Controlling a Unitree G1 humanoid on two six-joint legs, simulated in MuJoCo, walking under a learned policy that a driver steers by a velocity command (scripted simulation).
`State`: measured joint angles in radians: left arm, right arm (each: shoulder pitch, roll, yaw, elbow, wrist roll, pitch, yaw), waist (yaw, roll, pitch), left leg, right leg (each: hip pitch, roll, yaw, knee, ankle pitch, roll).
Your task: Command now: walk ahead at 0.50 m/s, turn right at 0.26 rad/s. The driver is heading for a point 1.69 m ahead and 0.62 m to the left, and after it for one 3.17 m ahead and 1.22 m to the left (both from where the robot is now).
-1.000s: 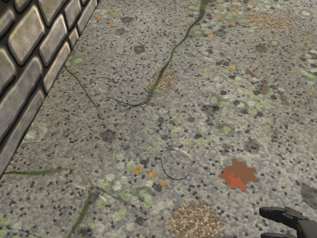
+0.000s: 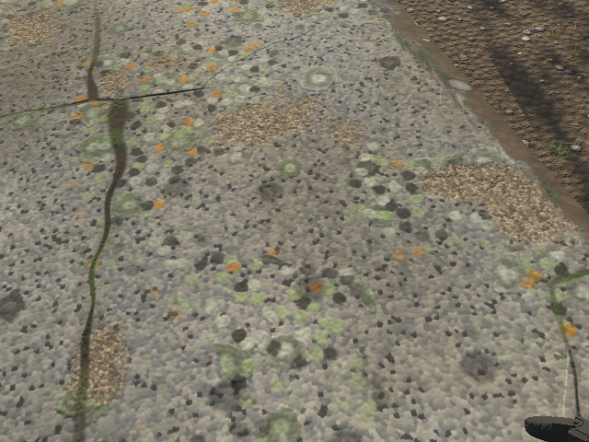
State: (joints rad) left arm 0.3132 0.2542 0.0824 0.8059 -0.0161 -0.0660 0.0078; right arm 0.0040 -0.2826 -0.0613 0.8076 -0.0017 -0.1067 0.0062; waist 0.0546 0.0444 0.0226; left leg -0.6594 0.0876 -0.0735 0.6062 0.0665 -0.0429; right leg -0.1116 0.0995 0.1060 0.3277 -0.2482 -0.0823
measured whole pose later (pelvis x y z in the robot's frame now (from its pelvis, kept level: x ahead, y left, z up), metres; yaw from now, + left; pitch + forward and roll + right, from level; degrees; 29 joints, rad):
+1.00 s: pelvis +0.56 +0.10 +0.00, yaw +28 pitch +2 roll -2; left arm 0.33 0.29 0.08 0.82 0.00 -0.09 0.00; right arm 0.14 -0.32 -0.07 0.66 0.02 -0.03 0.03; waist 0.08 0.05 0.03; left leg -0.72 0.11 -0.06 0.85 -0.06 -0.01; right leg -0.04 0.02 -0.14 0.26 -0.24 -0.01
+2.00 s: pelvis +1.05 +0.38 +0.00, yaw +18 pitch +3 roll +0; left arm 0.32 0.28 0.06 0.71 -0.01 -0.05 0.00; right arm 0.11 -0.30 -0.04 0.67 -0.02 -0.09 0.00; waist 0.05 0.03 0.03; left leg -0.67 0.09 -0.09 0.83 -0.15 -0.06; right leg -0.20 0.11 0.10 0.36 -0.19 -0.09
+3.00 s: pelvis +1.28 +0.48 -0.01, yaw +9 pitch -1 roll +0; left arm 0.19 0.23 0.03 0.74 0.01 0.01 0.02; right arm 0.16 -0.25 -0.02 0.90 -0.01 0.00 -0.01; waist -0.01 -0.01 0.03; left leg -0.20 0.01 0.01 0.55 -0.32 -0.02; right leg -0.24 0.01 0.05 0.57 -0.31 0.00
